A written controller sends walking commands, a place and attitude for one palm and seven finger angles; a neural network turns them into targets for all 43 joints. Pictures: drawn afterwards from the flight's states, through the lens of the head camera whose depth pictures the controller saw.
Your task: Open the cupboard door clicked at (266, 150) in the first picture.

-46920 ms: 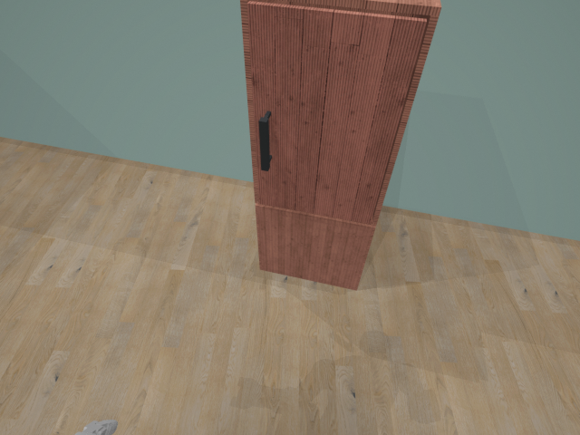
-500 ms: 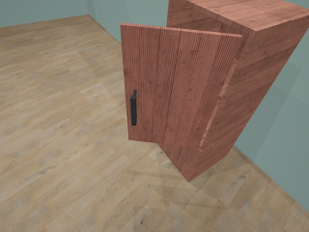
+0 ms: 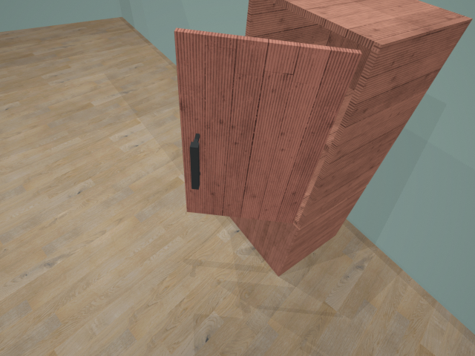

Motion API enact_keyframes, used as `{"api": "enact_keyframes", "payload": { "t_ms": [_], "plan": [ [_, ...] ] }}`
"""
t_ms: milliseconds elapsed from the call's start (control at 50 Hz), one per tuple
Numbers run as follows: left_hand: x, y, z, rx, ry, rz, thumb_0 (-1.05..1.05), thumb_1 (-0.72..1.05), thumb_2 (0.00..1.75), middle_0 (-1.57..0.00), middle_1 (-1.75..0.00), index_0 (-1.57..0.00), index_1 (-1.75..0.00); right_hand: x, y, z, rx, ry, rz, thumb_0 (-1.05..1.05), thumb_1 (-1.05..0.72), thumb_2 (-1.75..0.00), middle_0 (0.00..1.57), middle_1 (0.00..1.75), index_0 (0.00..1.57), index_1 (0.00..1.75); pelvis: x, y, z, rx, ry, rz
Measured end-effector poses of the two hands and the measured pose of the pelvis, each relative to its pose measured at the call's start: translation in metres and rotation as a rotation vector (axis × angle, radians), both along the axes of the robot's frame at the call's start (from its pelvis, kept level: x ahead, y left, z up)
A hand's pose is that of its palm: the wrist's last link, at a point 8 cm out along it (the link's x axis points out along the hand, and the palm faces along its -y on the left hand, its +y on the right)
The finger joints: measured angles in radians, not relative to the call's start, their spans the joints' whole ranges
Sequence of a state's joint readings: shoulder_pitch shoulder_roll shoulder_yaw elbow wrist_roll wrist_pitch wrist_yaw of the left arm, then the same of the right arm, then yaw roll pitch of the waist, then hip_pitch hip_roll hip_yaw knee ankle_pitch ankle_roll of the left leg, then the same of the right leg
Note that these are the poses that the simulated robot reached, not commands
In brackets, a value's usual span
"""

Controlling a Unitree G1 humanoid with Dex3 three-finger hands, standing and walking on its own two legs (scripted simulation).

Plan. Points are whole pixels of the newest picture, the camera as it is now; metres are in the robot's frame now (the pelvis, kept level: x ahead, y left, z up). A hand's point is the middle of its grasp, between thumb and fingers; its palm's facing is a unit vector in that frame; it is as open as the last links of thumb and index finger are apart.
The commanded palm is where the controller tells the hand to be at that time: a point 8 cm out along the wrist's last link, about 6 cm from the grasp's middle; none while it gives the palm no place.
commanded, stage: shuffle to correct the standing spot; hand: left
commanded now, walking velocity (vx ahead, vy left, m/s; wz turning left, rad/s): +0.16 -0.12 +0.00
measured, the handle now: (196, 162) +0.60 +0.14 -0.07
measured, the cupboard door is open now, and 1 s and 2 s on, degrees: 50 50 50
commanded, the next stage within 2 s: come to a stop and stand still in 0.20 s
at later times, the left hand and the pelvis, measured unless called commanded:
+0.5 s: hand out of the picture +0.15 +0.11 -0.16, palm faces +0.03 -0.98 -0.21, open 7.1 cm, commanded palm none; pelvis +0.09 -0.07 +0.01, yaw +0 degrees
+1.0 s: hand out of the picture +0.10 +0.10 -0.16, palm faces +0.05 -0.97 -0.25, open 7.4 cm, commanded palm none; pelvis +0.07 -0.08 +0.01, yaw +0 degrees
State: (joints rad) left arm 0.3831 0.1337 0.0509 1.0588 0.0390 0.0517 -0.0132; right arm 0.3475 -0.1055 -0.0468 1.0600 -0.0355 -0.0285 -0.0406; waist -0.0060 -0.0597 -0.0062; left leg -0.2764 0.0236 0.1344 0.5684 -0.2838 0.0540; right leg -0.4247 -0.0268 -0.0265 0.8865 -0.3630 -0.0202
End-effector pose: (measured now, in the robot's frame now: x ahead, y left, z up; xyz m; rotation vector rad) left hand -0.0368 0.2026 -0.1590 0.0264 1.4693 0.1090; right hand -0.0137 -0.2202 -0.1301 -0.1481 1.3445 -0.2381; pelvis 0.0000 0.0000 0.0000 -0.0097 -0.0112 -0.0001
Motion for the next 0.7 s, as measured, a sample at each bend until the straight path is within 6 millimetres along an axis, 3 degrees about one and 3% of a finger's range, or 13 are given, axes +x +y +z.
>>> {"api": "enact_keyframes", "payload": {
  "t_ms": [100,180,260,340,420,480,600,700],
  "plan": [
    [0.062,0.016,0.019,0.063,-0.12,-0.039,0.02,0.94,0.9,-0.2,-0.3,-0.2,-0.3,-0.018,0.008,0.008,0.041,0.064,-0.034,0.01,-0.91,-0.9,0.21,0.29,0.21,0.3,0.011,-0.007,0.013,0.0,0.019,-0.005],
    [0.103,0.02,0.033,0.103,-0.177,-0.072,0.02,0.94,0.9,-0.2,-0.3,-0.19,-0.3,-0.024,0.002,0.009,0.065,0.109,-0.065,0.01,-0.91,-0.9,0.21,0.3,0.21,0.3,0.022,-0.017,0.016,-0.003,0.031,-0.012],
    [0.144,0.006,0.039,0.126,-0.212,-0.119,0.02,0.93,0.9,-0.19,-0.3,-0.19,-0.3,-0.025,-0.016,0.004,0.081,0.153,-0.097,0.01,-0.91,-0.9,0.21,0.3,0.21,0.3,0.036,-0.034,0.014,0.003,0.043,-0.017],
    [0.175,-0.019,0.032,0.14,-0.263,-0.125,0.01,0.92,0.9,-0.19,-0.3,-0.19,-0.3,-0.015,-0.044,-0.01,0.086,0.201,-0.097,0.01,-0.91,-0.9,0.21,0.3,0.21,0.3,0.055,-0.056,0.002,0.01,0.047,-0.015],
    [0.177,-0.044,0.03,0.124,-0.254,-0.071,0.0,0.93,0.9,-0.2,-0.3,-0.19,-0.3,0.024,-0.07,-0.01,0.052,0.19,-0.053,0.01,-0.91,-0.9,0.21,0.29,0.2,0.3,0.071,-0.063,0.004,-0.012,0.037,0.0],
    [0.178,-0.043,0.029,0.136,-0.226,-0.055,-0.01,0.96,0.9,-0.2,-0.3,-0.2,-0.3,0.064,-0.081,-0.007,0.026,0.125,-0.026,0.01,-0.91,-0.9,0.2,0.29,0.2,0.3,0.083,-0.066,0.006,-0.014,0.032,0.0],
    [0.178,-0.038,0.011,0.113,-0.158,-0.041,-0.01,0.95,0.9,-0.2,-0.3,-0.2,-0.3,0.14,-0.079,-0.006,-0.004,-0.021,0.023,0.01,-0.92,-0.9,0.2,0.29,0.2,0.3,0.1,-0.062,-0.002,-0.001,0.009,-0.013],
    [0.176,-0.037,0.016,0.131,-0.131,-0.034,0.0,0.93,0.9,-0.2,-0.3,-0.2,-0.3,0.183,-0.073,-0.003,0.017,-0.107,0.075,0.01,-0.91,-0.9,0.2,0.29,0.2,0.3,0.098,-0.065,0.002,0.01,0.01,-0.014]
  ]
}}
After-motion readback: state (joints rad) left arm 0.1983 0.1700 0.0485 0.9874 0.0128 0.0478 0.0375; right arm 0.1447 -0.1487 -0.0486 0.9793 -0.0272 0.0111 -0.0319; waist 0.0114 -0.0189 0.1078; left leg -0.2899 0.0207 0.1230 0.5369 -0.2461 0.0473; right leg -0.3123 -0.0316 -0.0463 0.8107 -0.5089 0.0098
